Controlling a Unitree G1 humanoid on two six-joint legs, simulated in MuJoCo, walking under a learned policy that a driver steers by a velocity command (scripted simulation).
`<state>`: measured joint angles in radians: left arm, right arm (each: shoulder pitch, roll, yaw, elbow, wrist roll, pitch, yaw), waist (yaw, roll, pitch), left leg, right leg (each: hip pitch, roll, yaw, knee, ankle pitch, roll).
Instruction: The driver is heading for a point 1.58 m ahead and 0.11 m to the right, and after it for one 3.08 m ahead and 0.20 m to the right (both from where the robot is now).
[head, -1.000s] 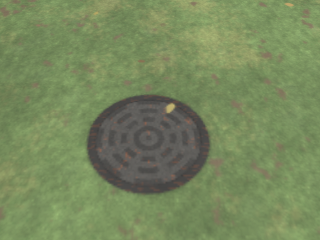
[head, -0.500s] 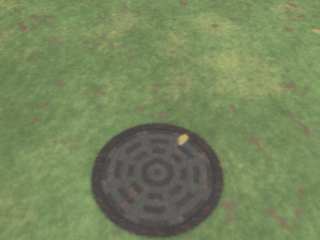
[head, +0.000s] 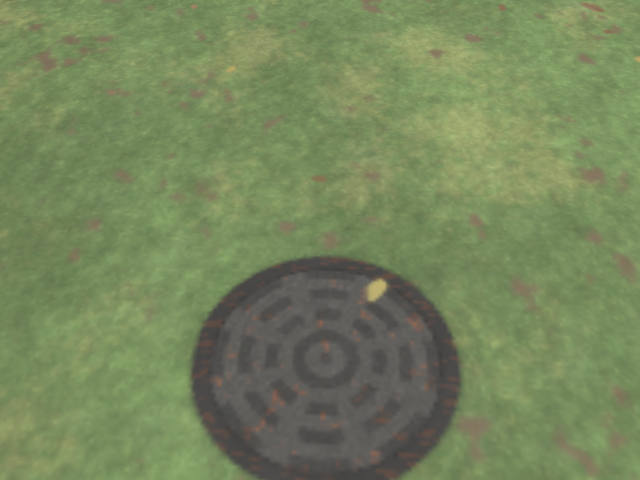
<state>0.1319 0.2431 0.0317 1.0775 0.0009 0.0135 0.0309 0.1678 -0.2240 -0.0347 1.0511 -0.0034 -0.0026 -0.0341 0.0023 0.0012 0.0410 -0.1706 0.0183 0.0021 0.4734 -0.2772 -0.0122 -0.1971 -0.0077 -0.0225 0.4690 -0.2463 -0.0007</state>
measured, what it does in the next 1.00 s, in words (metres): shifts its weight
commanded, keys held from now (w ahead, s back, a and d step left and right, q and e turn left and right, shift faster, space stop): no key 0.22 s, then w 0.14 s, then no key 0.64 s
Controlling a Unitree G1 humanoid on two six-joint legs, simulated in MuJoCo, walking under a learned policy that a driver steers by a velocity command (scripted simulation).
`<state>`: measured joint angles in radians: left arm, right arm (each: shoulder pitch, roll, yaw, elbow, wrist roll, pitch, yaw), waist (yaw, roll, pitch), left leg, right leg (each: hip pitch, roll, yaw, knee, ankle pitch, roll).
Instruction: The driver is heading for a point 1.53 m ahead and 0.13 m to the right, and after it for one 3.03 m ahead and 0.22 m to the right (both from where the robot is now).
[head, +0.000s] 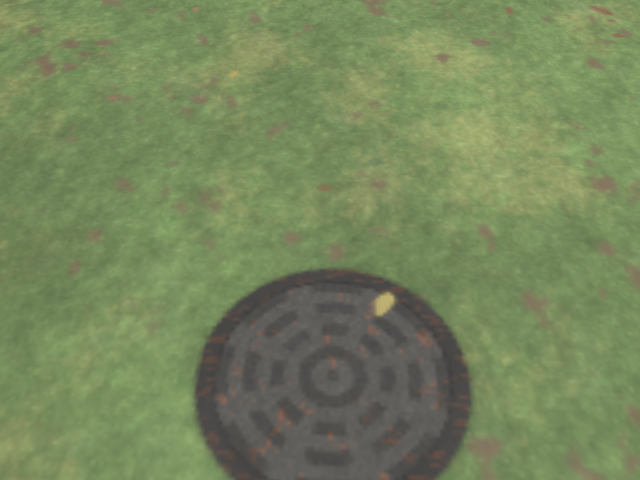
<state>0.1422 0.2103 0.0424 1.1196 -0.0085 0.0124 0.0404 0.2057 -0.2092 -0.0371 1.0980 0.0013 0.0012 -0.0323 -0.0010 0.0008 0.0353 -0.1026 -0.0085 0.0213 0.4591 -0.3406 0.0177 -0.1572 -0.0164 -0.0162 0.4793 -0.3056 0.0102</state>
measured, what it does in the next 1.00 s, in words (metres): lifts its left foot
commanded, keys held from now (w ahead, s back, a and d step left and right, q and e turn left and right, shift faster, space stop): no key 0.62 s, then w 0.38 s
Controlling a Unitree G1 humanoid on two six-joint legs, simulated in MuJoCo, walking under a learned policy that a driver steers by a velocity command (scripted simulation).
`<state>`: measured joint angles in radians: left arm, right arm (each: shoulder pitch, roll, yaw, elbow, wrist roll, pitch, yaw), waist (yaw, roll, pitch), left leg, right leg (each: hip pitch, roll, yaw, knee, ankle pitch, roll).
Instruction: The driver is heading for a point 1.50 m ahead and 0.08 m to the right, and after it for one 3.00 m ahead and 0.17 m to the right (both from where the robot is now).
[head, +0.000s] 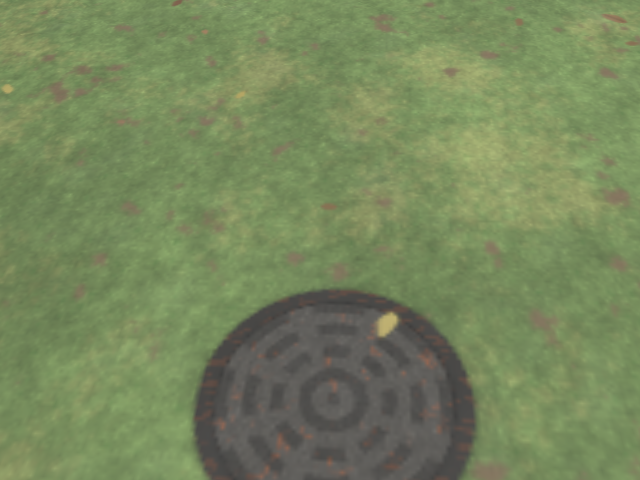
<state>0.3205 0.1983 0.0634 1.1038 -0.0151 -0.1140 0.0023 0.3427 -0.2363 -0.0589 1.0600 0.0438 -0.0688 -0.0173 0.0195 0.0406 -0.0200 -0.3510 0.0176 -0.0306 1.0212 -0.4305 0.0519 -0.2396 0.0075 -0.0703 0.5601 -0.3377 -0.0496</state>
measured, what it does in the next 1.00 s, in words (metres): walks ahead: left foot, then right foot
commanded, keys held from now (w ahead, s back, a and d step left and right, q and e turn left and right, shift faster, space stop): w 1.00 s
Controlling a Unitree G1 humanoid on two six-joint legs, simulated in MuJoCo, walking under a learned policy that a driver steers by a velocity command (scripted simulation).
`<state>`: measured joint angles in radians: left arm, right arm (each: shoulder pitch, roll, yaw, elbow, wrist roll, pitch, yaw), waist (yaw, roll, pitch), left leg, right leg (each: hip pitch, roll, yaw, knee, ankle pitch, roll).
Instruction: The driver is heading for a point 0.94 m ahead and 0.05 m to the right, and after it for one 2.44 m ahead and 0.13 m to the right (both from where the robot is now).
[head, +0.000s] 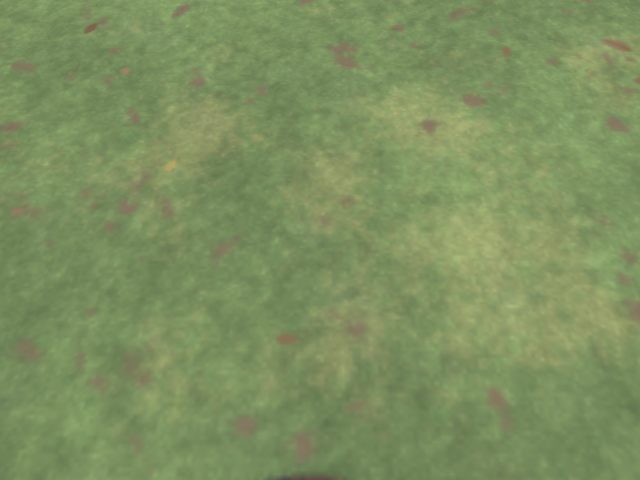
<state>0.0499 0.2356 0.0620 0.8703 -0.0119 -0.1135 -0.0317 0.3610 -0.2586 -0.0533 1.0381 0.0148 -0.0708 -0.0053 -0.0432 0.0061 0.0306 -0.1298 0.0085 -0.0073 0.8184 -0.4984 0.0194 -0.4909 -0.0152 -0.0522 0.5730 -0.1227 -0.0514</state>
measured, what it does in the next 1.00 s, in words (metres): walks ahead: left foot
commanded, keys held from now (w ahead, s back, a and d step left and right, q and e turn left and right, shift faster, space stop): w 1.00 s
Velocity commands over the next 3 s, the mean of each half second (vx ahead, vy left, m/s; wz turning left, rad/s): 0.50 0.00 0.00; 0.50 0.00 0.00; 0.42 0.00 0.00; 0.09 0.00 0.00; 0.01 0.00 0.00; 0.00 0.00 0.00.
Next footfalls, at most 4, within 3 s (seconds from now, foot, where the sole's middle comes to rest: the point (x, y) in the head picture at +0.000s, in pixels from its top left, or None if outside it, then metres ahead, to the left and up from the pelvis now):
0.52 left None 0.46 0.14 -0.76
1.08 right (367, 333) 0.78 -0.09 -0.76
1.56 left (270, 256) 1.02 0.14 -0.76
1.86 right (369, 274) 0.94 -0.11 -0.76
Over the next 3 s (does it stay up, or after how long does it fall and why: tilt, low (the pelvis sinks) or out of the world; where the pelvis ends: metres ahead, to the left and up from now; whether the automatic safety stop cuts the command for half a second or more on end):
stays up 0.94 0.01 0.01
